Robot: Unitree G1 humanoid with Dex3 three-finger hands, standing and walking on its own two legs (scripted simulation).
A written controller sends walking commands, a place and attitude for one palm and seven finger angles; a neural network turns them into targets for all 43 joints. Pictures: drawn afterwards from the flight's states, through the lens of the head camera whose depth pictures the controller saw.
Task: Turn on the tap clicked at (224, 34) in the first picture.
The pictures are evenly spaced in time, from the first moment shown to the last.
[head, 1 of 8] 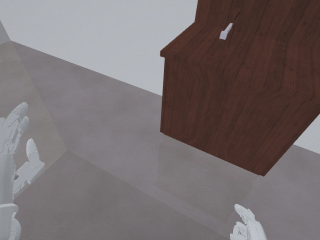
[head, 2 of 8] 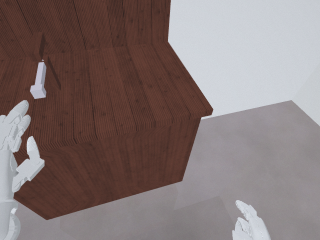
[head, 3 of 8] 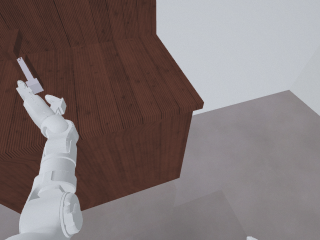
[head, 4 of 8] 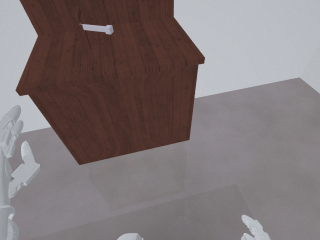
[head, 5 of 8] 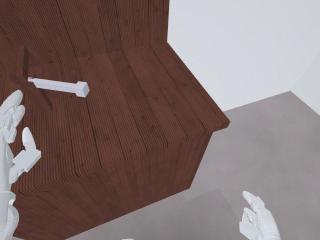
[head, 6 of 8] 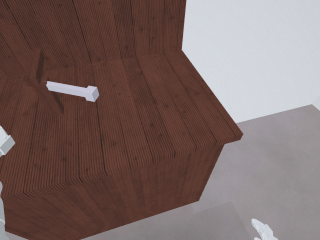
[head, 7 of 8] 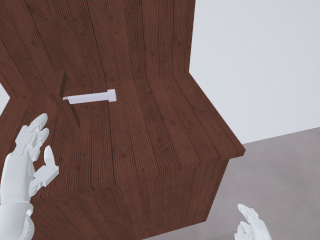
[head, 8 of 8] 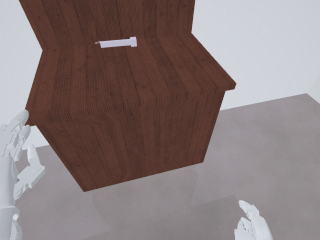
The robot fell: no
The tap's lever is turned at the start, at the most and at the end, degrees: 0 86 86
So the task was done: yes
